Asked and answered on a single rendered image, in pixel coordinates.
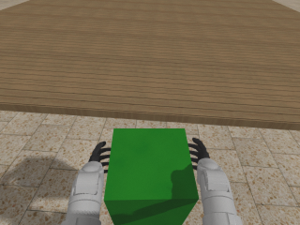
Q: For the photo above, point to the left robot hand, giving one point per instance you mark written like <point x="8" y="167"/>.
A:
<point x="96" y="154"/>

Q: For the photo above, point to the robot left forearm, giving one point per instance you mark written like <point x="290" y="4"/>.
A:
<point x="85" y="197"/>

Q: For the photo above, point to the robot right forearm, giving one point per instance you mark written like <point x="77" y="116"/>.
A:
<point x="216" y="193"/>

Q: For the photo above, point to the right robot hand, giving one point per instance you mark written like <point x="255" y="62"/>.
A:
<point x="200" y="153"/>

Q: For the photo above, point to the carton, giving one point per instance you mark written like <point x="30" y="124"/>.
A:
<point x="150" y="178"/>

